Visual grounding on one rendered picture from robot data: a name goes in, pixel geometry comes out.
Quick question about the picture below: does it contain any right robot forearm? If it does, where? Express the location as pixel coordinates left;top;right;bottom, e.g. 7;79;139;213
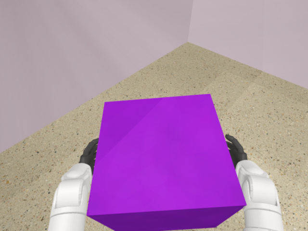
235;160;284;231

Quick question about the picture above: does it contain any robot right hand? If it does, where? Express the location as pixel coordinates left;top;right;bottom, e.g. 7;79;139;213
225;134;247;169

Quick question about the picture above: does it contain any robot left hand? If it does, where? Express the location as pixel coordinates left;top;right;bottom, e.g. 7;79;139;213
79;138;99;175

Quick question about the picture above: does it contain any left robot forearm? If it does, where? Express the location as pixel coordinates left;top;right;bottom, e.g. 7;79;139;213
48;163;92;231

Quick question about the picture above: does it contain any carton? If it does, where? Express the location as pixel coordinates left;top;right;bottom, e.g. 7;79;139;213
87;94;247;231

